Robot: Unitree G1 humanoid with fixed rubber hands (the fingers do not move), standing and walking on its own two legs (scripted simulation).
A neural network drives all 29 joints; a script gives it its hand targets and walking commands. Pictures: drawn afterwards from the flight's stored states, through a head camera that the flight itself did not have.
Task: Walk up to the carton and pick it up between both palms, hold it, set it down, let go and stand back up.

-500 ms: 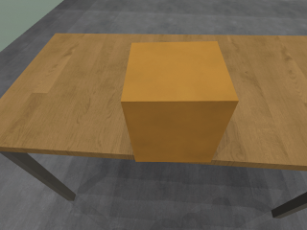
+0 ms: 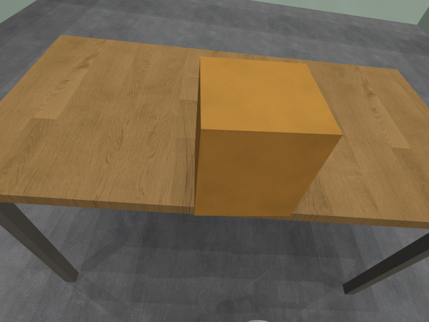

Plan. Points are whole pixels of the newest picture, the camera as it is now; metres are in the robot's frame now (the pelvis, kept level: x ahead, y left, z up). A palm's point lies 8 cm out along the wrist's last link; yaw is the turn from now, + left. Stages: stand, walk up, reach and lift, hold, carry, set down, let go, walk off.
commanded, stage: walk up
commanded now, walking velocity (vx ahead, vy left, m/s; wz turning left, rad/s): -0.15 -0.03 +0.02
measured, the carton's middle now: (248, 142) +0.44 -0.04 +0.10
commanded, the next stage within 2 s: none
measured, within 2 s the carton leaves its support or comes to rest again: neither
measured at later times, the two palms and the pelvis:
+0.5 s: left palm out of the picture -0.12 +0.11 -0.12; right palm out of the picture -0.11 -0.29 -0.16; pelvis -0.06 -0.08 +0.00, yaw +1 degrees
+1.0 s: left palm out of the picture -0.10 +0.18 -0.17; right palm out of the picture +0.14 -0.20 -0.14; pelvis +0.03 +0.00 -0.02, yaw +0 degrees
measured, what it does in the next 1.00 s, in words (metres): steps on the spot: right foot, then left foot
